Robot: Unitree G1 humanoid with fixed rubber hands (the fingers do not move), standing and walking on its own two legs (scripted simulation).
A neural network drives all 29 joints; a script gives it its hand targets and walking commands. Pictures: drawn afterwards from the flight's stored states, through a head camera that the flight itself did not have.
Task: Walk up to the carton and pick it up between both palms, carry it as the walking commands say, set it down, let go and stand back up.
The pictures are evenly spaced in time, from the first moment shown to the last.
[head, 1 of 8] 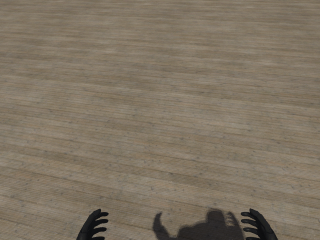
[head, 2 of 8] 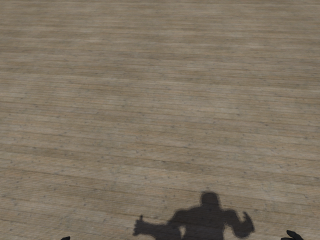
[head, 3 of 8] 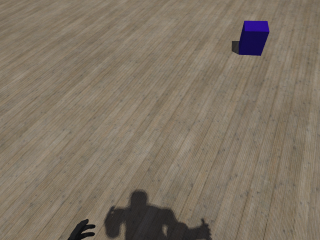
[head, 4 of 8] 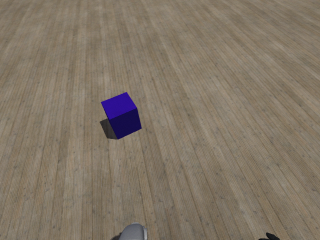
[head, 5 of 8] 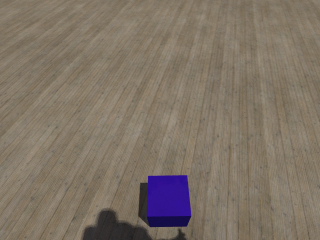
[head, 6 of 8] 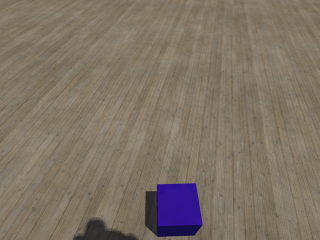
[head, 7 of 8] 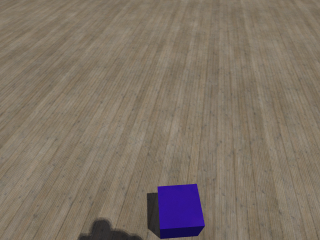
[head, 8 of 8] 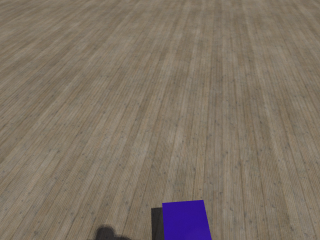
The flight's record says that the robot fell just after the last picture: no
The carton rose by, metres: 0.00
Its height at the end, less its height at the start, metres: +0.00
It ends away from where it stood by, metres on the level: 0.00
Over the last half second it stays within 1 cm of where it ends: yes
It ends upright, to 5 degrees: yes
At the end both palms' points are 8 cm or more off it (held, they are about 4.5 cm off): yes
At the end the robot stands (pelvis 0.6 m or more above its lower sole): yes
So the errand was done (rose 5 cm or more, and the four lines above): no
